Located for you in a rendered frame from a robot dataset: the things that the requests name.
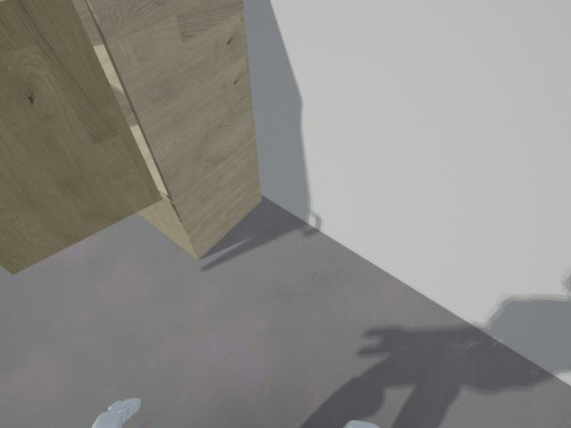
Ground left robot hand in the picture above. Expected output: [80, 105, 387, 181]
[92, 398, 141, 428]

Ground cupboard door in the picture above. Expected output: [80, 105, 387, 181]
[0, 0, 162, 275]

